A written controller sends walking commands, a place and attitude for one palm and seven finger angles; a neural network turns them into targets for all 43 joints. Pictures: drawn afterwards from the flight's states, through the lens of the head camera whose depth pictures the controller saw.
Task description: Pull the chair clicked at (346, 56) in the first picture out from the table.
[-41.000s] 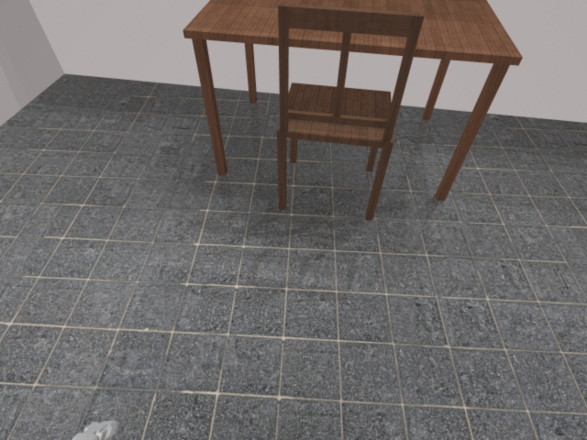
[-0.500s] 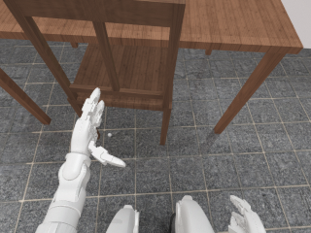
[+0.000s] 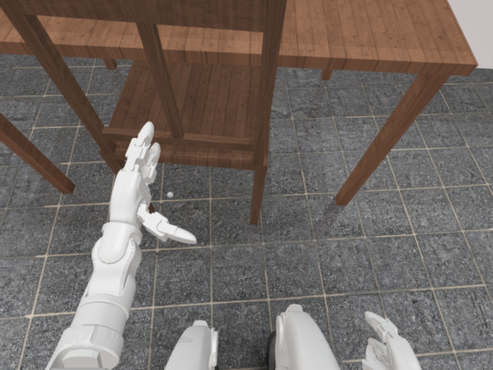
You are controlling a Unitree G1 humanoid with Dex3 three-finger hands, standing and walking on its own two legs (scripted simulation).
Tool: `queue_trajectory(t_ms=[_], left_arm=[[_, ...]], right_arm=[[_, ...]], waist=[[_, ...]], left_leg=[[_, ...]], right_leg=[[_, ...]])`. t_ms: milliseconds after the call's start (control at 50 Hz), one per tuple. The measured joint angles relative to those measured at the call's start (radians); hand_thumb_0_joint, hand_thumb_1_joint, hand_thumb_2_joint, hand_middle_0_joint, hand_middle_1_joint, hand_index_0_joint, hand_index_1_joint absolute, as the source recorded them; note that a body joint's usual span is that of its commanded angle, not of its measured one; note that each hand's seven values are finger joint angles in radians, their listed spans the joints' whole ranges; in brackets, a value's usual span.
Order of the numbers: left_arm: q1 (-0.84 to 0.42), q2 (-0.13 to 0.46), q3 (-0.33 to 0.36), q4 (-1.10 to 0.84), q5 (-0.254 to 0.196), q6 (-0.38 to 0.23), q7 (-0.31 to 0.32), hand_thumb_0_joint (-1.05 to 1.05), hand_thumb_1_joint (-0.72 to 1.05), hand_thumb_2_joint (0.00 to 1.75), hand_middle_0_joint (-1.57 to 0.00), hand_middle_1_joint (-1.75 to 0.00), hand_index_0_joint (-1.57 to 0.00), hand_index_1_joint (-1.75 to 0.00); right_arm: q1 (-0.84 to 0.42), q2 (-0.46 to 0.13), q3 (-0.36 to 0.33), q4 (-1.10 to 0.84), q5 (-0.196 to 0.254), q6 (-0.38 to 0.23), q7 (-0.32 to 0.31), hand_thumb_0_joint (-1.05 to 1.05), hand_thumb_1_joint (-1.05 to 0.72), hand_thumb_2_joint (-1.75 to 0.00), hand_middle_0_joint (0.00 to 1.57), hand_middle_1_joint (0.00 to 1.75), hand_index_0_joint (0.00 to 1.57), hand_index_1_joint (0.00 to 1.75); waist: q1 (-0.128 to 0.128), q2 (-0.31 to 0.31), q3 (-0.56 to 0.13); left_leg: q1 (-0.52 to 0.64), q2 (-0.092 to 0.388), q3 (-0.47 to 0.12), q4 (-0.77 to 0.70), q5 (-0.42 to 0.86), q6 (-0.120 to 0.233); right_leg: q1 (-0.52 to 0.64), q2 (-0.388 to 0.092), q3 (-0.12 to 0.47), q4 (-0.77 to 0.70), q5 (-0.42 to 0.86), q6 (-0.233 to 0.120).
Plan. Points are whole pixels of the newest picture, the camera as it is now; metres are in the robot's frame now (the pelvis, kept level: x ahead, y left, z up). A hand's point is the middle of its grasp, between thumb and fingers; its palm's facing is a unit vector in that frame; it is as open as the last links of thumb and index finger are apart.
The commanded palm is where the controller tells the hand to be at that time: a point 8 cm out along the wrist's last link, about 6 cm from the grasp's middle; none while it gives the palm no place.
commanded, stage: push the fingers through the gap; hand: left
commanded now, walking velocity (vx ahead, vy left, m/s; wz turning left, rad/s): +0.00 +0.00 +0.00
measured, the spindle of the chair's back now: (165, 90) +0.61 +0.16 +0.01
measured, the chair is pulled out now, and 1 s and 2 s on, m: -0.10 -0.10 -0.10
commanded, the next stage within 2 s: hook a spindle and tug to test in 1.38 s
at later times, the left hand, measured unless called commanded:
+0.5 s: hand (175, 165) +0.44 +0.12 +0.02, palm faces -0.08 -1.00 -0.03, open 16.9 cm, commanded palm +0.42 +0.17 +0.02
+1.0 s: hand (179, 141) +0.49 +0.12 +0.02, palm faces -0.06 -1.00 -0.02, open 16.9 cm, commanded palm +0.47 +0.17 +0.02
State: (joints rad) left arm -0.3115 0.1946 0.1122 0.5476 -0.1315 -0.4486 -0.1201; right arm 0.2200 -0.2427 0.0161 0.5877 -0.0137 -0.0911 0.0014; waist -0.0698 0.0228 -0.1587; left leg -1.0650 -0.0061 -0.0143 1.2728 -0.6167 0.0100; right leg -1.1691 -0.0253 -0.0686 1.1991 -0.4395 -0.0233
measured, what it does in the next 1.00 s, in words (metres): stands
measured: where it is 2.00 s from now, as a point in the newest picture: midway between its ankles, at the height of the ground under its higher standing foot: outside the picture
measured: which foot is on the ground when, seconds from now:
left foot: down 0.00-1.00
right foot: down 0.00-1.00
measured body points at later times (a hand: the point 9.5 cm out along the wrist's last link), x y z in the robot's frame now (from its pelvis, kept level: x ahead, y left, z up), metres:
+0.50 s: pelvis +0.00 +0.01 +0.00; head +0.14 +0.01 +0.43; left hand +0.44 +0.18 +0.02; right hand +0.09 -0.25 -0.12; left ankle -0.01 +0.11 -0.63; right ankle +0.06 -0.11 -0.63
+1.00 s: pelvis +0.00 +0.01 +0.00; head +0.16 +0.01 +0.42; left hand +0.49 +0.17 +0.02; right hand +0.05 -0.25 -0.13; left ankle -0.01 +0.11 -0.63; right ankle +0.07 -0.11 -0.63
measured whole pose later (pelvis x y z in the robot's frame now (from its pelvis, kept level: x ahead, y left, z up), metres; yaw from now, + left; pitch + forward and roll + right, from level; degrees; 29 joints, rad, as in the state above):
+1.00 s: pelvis +0.00 +0.01 +0.00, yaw -1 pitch +28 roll -2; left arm -0.76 0.29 0.27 1.01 -0.08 -0.53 -0.10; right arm 0.30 -0.25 0.02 0.64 -0.05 -0.03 0.03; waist -0.15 0.03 -0.14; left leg -1.15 0.00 0.00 1.28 -0.62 0.02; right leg -1.26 -0.01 -0.05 1.19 -0.42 -0.01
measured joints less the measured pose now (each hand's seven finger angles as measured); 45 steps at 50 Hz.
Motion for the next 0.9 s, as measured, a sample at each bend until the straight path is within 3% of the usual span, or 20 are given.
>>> queue_trajectory(t_ms=[200,720,900], left_arm=[[-0.078,0.013,0.038,0.08,-0.002,0.004,-0.003,-0.01,-0.5,0.3,-0.06,-0.08,-0.06,-0.08],[-0.307,0.048,0.109,0.323,0.039,-0.052,0.031,-0.01,-0.5,0.3,-0.06,-0.08,-0.06,-0.08],[-0.401,0.085,0.146,0.422,0.052,-0.068,0.023,-0.01,-0.5,0.3,-0.06,-0.08,-0.06,-0.08]], right_arm=[[0.026,-0.003,-0.001,0.009,0.0,0.008,0.005,0.01,-0.9,-0.89,0.2,0.3,0.2,0.3],[0.063,-0.001,-0.001,0.04,-0.021,0.045,0.026,0.01,-0.9,-0.89,0.2,0.3,0.2,0.3],[0.071,-0.003,0.004,0.045,-0.029,0.054,0.027,0.01,-0.9,-0.89,0.2,0.3,0.2,0.3]], waist=[[-0.016,0.003,-0.001],[-0.058,0.009,0.003],[-0.075,0.009,0.012]], left_leg=[[-0.006,0.003,0.01,-0.013,0.005,0.003],[-0.041,0.007,0.021,-0.011,0.003,0.012],[-0.072,0.007,0.017,0.005,0.001,0.013]], right_leg=[[-0.01,0.005,0.01,-0.013,0.009,0.004],[-0.046,0.01,0.021,-0.02,0.016,0.013],[-0.073,0.01,0.017,-0.01,0.016,0.013]])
